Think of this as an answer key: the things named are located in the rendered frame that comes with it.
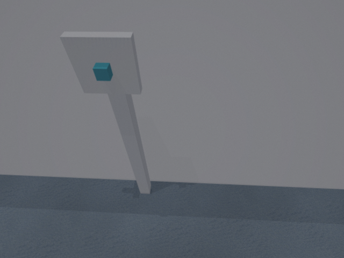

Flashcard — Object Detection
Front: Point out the button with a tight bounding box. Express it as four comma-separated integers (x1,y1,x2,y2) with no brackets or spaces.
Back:
93,63,113,81

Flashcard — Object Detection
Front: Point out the panel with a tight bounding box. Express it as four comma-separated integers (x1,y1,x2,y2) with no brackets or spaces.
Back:
60,32,151,194

